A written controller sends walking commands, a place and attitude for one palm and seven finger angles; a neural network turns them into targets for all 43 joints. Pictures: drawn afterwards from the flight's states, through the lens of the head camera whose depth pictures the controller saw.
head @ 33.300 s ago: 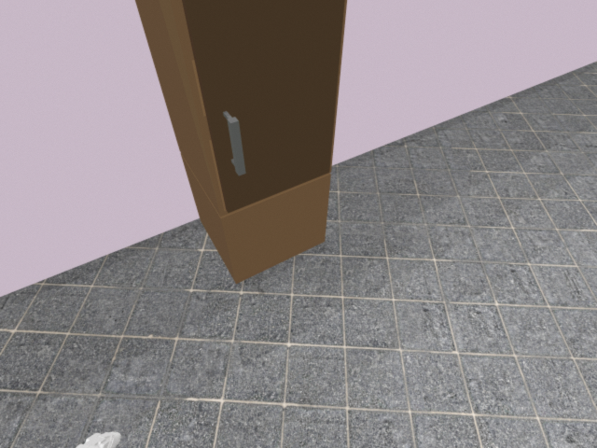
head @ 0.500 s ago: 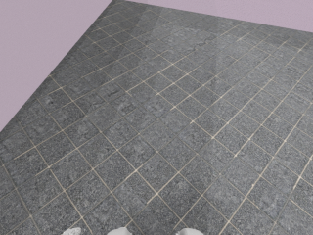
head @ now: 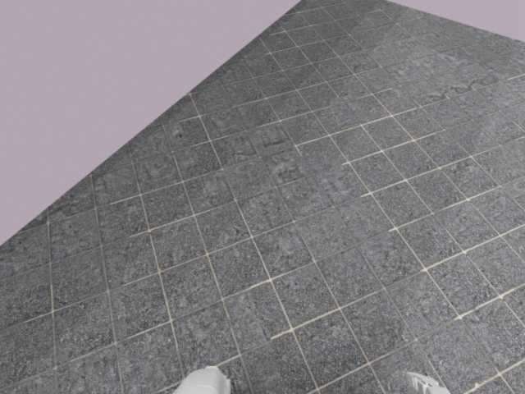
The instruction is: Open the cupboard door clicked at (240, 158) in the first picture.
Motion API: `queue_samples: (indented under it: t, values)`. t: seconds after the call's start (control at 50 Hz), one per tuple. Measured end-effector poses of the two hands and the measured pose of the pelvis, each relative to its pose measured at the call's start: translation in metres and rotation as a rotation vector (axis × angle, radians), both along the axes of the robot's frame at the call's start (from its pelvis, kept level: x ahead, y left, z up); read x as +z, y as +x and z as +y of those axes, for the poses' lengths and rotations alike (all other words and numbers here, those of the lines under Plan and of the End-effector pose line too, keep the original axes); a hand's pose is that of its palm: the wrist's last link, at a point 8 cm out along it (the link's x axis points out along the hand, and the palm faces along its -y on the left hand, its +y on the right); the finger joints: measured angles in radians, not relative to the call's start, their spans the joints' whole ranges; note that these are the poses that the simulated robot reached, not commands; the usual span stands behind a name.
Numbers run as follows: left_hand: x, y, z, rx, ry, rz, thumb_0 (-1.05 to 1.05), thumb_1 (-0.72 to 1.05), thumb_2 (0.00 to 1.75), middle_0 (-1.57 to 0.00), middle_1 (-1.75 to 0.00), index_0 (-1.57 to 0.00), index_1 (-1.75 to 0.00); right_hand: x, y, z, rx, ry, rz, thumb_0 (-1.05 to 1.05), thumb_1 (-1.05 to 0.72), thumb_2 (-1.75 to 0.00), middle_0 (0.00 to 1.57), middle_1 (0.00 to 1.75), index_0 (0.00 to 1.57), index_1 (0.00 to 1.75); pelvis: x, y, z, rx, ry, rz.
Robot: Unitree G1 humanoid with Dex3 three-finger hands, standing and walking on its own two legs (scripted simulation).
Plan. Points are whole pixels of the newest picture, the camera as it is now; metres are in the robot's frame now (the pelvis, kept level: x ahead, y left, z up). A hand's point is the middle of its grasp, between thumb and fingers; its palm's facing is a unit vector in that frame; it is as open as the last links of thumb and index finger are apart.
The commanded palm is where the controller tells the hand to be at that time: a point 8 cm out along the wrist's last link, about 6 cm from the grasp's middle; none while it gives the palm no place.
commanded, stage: turn to face it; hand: left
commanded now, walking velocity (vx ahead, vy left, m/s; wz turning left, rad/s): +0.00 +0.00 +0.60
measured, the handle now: out of the picture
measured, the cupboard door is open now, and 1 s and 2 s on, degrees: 44 44 44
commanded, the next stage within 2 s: none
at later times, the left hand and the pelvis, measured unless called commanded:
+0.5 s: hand out of the picture +0.10 +0.19 -0.15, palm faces +0.28 -0.91 -0.31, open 7.3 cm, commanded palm none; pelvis +0.04 -0.05 -0.01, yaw +18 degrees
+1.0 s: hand out of the picture +0.03 +0.19 -0.16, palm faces +0.58 -0.77 -0.28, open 7.4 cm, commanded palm none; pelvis +0.08 -0.05 +0.00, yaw +36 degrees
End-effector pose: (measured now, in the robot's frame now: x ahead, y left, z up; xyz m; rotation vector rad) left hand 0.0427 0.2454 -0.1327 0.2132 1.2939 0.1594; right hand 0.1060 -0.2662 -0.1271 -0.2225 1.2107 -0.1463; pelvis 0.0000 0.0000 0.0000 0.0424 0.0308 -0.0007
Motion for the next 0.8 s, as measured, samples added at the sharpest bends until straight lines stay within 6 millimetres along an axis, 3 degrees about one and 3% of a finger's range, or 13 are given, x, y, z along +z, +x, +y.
queue_samples:
  t: [0.08,0.14,0.28,0.38,0.44,0.5,0.58,0.68,0.8]
  values:
    - [-0.021,-0.024,0.01,0.083,-0.028,0.044,0.0,0.91,0.9,-0.2,-0.3,-0.21,-0.3,-0.001,0.043,0.018,0.1,-0.022,-0.067,0.01,-0.91,-0.9,0.19,0.3,0.2,0.29,-0.014,0.008,0.008,0.054,-0.023,0.004]
    - [-0.027,-0.028,0.019,0.125,-0.018,0.068,0.01,0.91,0.9,-0.2,-0.3,-0.21,-0.3,0.001,0.059,0.028,0.149,-0.029,-0.097,0.0,-0.91,-0.9,0.2,0.3,0.2,0.29,-0.016,0.01,0.008,0.088,-0.025,-0.004]
    - [-0.005,0.007,0.024,0.187,0.014,-0.056,0.01,0.91,0.9,-0.2,-0.3,-0.2,-0.3,0.003,0.059,0.03,0.211,-0.021,-0.028,0.0,-0.91,-0.9,0.2,0.3,0.21,0.29,-0.003,0.019,-0.005,0.174,-0.051,-0.002]
    - [0.009,0.034,0.012,0.201,0.055,-0.149,0.01,0.91,0.9,-0.2,-0.3,-0.2,-0.3,-0.01,0.063,0.012,0.224,0.008,0.019,0.0,-0.9,-0.9,0.2,0.3,0.21,0.3,-0.006,0.031,-0.027,0.233,-0.052,-0.001]
    - [0.01,0.039,0.002,0.211,0.094,-0.192,0.0,0.91,0.9,-0.2,-0.3,-0.2,-0.3,-0.025,0.074,-0.003,0.231,0.021,0.032,0.0,-0.9,-0.9,0.2,0.3,0.21,0.3,-0.016,0.039,-0.042,0.27,-0.03,0.004]
    - [0.015,0.031,-0.013,0.247,0.093,-0.176,0.0,0.91,0.9,-0.2,-0.3,-0.2,-0.3,-0.025,0.088,-0.011,0.257,0.013,0.05,0.01,-0.91,-0.9,0.2,0.3,0.21,0.29,-0.011,0.043,-0.046,0.318,-0.027,-0.01]
    - [0.014,0.014,-0.032,0.308,0.056,-0.13,0.0,0.91,0.9,-0.2,-0.3,-0.2,-0.3,-0.013,0.108,-0.007,0.306,0.014,0.055,0.01,-0.91,-0.9,0.2,0.3,0.2,0.29,-0.002,0.052,-0.05,0.372,-0.004,-0.011]
    - [0.0,-0.016,-0.043,0.405,0.004,-0.092,0.0,0.91,0.9,-0.2,-0.3,-0.21,-0.3,-0.003,0.141,0.018,0.414,0.005,0.03,0.01,-0.91,-0.9,0.19,0.3,0.2,0.29,-0.002,0.058,-0.047,0.446,0.001,-0.012]
    - [-0.026,-0.057,-0.034,0.526,-0.015,-0.019,0.01,0.91,0.9,-0.2,-0.3,-0.21,-0.3,-0.001,0.175,0.052,0.537,-0.02,-0.056,0.0,-0.91,-0.9,0.2,0.3,0.2,0.29,-0.016,0.06,-0.038,0.52,-0.022,-0.017]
